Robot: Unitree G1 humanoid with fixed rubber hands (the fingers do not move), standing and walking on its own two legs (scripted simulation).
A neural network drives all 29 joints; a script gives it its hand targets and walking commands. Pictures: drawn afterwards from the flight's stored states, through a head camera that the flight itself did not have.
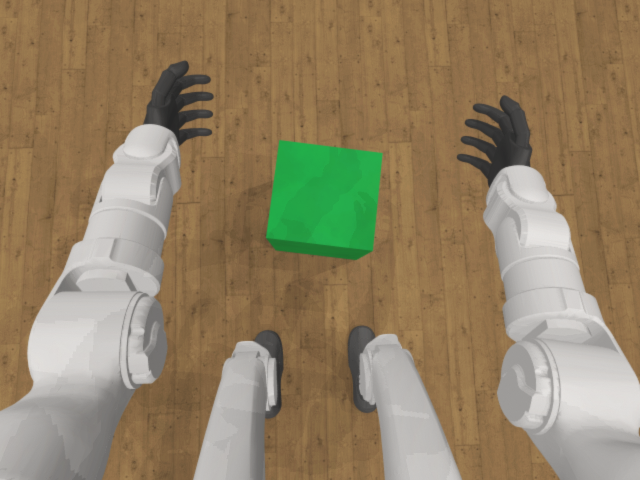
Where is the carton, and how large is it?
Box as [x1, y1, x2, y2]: [266, 140, 382, 259]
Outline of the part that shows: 279,140 266,238 274,248 277,250 356,259 371,251 373,244 382,153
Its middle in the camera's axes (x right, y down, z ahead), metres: +0.01 -0.07 +0.89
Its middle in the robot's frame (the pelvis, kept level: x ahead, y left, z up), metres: +0.51 -0.03 -0.53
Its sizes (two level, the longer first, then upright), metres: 0.210 0.200 0.250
